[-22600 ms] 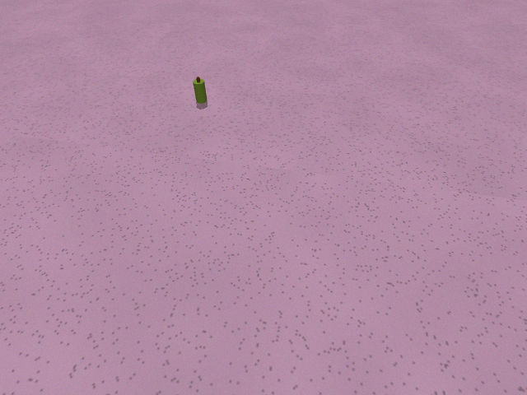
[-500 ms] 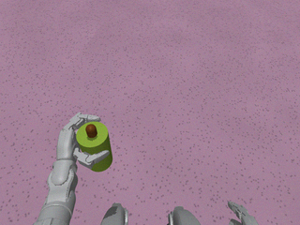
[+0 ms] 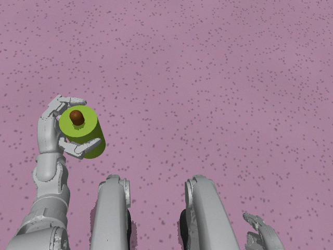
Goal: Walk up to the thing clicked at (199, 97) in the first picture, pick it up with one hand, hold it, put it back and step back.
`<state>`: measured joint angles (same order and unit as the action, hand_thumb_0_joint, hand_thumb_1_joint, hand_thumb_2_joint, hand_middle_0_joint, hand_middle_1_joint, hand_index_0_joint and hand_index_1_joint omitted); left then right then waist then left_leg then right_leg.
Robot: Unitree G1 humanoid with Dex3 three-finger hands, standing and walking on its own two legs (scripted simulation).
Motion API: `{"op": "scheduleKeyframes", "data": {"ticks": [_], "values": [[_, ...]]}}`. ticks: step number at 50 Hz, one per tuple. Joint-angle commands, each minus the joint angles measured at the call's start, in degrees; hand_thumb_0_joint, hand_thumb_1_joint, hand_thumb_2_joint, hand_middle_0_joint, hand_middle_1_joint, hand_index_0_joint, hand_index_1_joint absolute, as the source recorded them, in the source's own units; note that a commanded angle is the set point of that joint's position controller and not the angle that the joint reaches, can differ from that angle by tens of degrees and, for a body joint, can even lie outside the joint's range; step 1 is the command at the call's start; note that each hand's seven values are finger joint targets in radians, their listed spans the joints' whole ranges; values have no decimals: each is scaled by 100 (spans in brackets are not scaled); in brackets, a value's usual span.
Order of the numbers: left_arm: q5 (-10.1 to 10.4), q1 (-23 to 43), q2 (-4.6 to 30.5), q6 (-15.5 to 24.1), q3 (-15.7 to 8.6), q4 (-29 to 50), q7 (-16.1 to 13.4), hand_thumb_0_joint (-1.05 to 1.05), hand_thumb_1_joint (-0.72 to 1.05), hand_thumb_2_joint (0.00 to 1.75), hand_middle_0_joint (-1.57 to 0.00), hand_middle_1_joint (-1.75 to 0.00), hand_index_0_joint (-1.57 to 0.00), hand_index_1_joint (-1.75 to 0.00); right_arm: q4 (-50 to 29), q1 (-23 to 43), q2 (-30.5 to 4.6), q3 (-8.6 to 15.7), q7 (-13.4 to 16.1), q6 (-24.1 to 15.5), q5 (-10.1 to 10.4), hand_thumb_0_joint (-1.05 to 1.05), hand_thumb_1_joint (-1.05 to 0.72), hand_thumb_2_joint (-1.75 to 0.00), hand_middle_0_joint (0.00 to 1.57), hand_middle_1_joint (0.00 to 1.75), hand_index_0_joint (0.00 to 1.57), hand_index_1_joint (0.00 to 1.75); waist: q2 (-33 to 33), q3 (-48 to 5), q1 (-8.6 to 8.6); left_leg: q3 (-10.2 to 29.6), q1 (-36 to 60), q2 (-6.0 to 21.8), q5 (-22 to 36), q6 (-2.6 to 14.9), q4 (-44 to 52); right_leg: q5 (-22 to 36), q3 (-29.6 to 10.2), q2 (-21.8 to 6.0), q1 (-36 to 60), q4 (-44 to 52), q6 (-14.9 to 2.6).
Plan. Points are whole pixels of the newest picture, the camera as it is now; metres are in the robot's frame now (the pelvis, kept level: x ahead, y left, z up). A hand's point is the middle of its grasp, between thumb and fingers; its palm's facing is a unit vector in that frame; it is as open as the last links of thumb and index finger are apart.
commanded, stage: crouch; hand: left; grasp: from the side
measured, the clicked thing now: (84, 131) +0.40 +0.20 -0.08
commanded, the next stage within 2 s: lower in 0.94 s
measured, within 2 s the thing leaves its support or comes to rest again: neither
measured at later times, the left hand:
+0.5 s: hand (93, 135) +0.43 +0.21 -0.20, palm faces +0.14 -0.99 -0.05, open 11.1 cm
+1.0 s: hand (96, 139) +0.44 +0.22 -0.27, palm faces +0.12 -0.99 -0.05, open 11.1 cm
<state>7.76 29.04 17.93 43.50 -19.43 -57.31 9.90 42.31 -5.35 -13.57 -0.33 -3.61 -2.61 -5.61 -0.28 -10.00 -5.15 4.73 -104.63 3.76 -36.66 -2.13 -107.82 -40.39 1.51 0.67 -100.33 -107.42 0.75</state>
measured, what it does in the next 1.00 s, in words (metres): lowers itself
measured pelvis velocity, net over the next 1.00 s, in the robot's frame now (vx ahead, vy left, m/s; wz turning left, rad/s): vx -0.02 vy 0.00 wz -0.11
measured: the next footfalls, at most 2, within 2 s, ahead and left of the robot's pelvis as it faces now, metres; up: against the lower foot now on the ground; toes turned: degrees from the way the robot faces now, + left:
none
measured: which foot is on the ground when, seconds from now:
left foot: down 0.00-1.00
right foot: down 0.00-1.00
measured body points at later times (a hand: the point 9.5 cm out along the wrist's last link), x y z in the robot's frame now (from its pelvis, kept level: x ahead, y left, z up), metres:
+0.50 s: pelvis -0.03 +0.00 -0.14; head +0.18 +0.04 +0.25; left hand +0.42 +0.27 -0.20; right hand +0.04 -0.27 -0.26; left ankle +0.08 +0.14 -0.46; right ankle +0.06 -0.13 -0.46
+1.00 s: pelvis -0.02 +0.00 -0.18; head +0.21 +0.07 +0.20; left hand +0.43 +0.27 -0.26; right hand +0.07 -0.28 -0.28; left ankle +0.08 +0.14 -0.46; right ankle +0.06 -0.13 -0.46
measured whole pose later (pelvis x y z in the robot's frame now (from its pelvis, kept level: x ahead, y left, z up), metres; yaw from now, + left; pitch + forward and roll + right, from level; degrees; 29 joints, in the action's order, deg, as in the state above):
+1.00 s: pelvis -0.02 +0.00 -0.18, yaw -6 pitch +27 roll -8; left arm 4.8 36.0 30.2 43.7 -28.7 -62.0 9.5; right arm 42.0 -0.6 -16.9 -8.3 -5.8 1.1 -10.7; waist -4.5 2.8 -10.3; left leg 13.3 -130.7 2.2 -38.4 -3.7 -141.8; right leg -41.6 5.7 3.2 -123.9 -138.1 2.2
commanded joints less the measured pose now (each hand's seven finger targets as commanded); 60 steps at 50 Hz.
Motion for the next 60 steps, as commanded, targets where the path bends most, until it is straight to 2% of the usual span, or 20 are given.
{"op": "scheduleKeyframes", "data": {"ticks": [1, 5, 6, 9, 11, 12, 15, 19, 21, 24, 26, 29, 33, 37, 44, 45, 51, 54, 57, 60], "values": [[144, 2542, 1326, 831, -472, 1354, 25, 0, 5, 130, -122, -140, -122, -142, -285, -659, -1136, 311, -1, -68, -53, 0, -93, -92, 20, 30, 20, 30, 798, -4037, -92, -77, 2663, -203, 1434, 299, 439, 1529, 141, 179, 883, 688, -278], [32, 2921, 1734, 942, -703, 1446, -109, 0, 5, 132, -122, -140, -122, -142, -251, -602, -1092, 216, -30, -37, -137, 0, -93, -92, 20, 30, 20, 30, 1012, -3962, -49, -187, 1996, -220, 907, 265, 87, 1058, 44, 193, 760, 400, -268], [15, 2956, 1889, 974, -903, 1548, -127, 0, 5, 133, -120, -140, -120, -142, -213, -636, -1159, 233, -34, -25, -157, 0, -93, -92, 20, 30, 20, 30, 1159, -4128, 18, -184, 2182, -209, 999, 252, 9, 1130, 110, 191, 619, 241, -282], [-101, 2957, 2082, 907, -958, 1500, -156, 0, 3, 133, -119, -139, -119, -142, -203, -589, -1224, 227, -40, 43, -175, 0, -94, -92, 20, 30, 20, 30, 1473, -4177, 8, -191, 2174, -187, 909, 207, -131, 1049, 226, 223, 265, -108, -328], [-135, 3205, 2255, 866, -1038, 1495, -157, 0, 2, 131, -119, -138, -119, -141, -172, -594, -1243, 200, -31, 75, -190, 0, -94, -92, 20, 30, 20, 30, 1552, -4155, -84, -213, 1932, -187, 768, 206, -320, 997, 247, 225, 163, -266, -322], [-153, 3308, 2103, 840, -867, 1373, -142, 0, 0, 130, -119, -138, -118, -140, -187, -549, -1212, 161, -24, 86, -192, 0, -94, -92, 20, 30, 20, 30, 1540, -3876, -209, -236, 1592, -201, 456, 206, -366, 780, 266, 224, 59, -311, -321], [-82, 3423, 2031, 780, -895, 1092, -109, 0, -1, 126, -118, -134, -118, -137, -147, -587, -1273, 100, -27, 104, -204, 0, -94, -92, 20, 30, 20, 30, 1254, -3566, -350, -234, 1059, -218, 119, 229, -629, 571, 328, 229, -46, -390, -275], [-90, 3271, 2282, 717, -996, 777, -1, 0, 2, 123, -119, -134, -119, -135, -144, -542, -1403, 43, -30, 148, -207, 0, -93, -92, 20, 30, 20, 30, 1135, -3339, -345, -200, 684, -238, -100, 248, -906, 389, 444, 252, -301, -665, -266], [-118, 3255, 2348, 699, -978, 668, 45, 0, 4, 124, -117, -133, -118, -135, -118, -565, -1416, -14, -32, 161, -221, 0, -92, -91, 20, 30, 20, 30, 1071, -3297, -356, -224, 503, -245, -13, 248, -1087, 469, 439, 270, -271, -764, -252], [-78, 3168, 2587, 689, -1220, 729, 43, 0, 3, 123, -119, -134, -119, -135, -129, -596, -1477, -72, -47, 183, -242, 0, -92, -91, 20, 30, 20, 30, 1106, -3391, -286, -182, 401, -235, 194, 242, -1250, 676, 492, 298, -212, -955, -252], [4, 3119, 2438, 681, -1199, 779, 71, 0, 8, 125, -120, -136, -120, -137, -142, -601, -1515, -103, -58, 202, -256, 0, -92, -91, 20, 30, 20, 30, 1193, -3390, -312, -148, 465, -229, 284, 230, -1338, 782, 540, 302, -278, -1083, -256], [-14, 3070, 2799, 713, -1433, 1091, 53, 0, 12, 127, -118, -135, -119, -137, -120, -655, -1584, -125, -53, 236, -294, 0, -92, -92, 20, 30, 20, 30, 1359, -3618, -264, -119, 567, -204, 595, 223, -1522, 1073, 540, 321, -174, -1212, -239], [-146, 2908, 2808, 711, -1354, 1373, 19, 0, 14, 126, -119, -136, -120, -137, -179, -622, -1624, -168, -74, 284, -367, 0, -93, -92, 20, 30, 20, 30, 1723, -3699, -301, -29, 797, -164, 1170, 180, -1647, 1556, 575, 325, -177, -1449, -257], [-42, 2776, 2554, 681, -1245, 1148, 15, 0, 12, 127, -119, -136, -119, -137, -67, -577, -1593, -243, -89, 322, -416, 0, -93, -92, 20, 30, 20, 30, 1479, -3212, -384, -23, 286, -150, 843, 216, -1843, 1356, 598, 376, -233, -1436, -220], [-124, 2821, 2634, 734, -1086, 1152, 22, 0, 12, 127, -124, -140, -125, -140, -129, -422, -1755, -333, -134, 374, -491, 0, -93, -91, 20, 30, 20, 30, 1569, -2993, -570, 138, 390, -122, 689, 175, -1947, 1247, 807, 381, -523, -1621, -231], [-121, 2785, 2741, 745, -1204, 1221, -14, 0, 11, 127, -124, -140, -125, -141, -179, -436, -1779, -355, -143, 374, -498, 0, -93, -92, 20, 30, 20, 30, 1586, -3078, -524, 156, 420, -125, 812, 157, -1949, 1347, 827, 387, -436, -1654, -235], [-29, 2694, 2697, 760, -1159, 1237, -88, 0, 9, 126, -124, -140, -124, -140, -183, -313, -1831, -447, -173, 391, -551, 0, -93, -91, 20, 30, 20, 30, 1672, -2927, -508, 179, 381, -124, 725, 148, -2051, 1281, 872, 407, -481, -1717, -227], [-173, 2790, 2880, 806, -1146, 1258, -138, 0, 6, 124, -126, -143, -128, -143, -289, -209, -1921, -488, -181, 425, -578, 0, -93, -91, 20, 30, 20, 30, 1878, -2811, -608, 284, 558, -100, 800, 97, -1989, 1304, 967, 397, -704, -1820, -264], [-162, 2762, 2722, 860, -1036, 680, -177, 0, 6, 125, -127, -143, -128, -144, -297, -110, -1908, -646, -213, 436, -622, 0, -93, -91, 20, 30, 20, 30, 1523, -2426, -801, 308, 131, -94, 640, 139, -2186, 1267, 1000, 427, -616, -1807, -223], [-40, 2800, 2967, 1006, -1265, 496, -214, 0, 4, 125, -126, -143, -128, -143, -358, -42, -1967, -803, -224, 439, -678, 0, -93, -91, 20, 30, 20, 30, 1310, -2325, -812, 312, -94, -94, 540, 184, -2363, 1248, 1020, 460, -335, -1765, -166]]}}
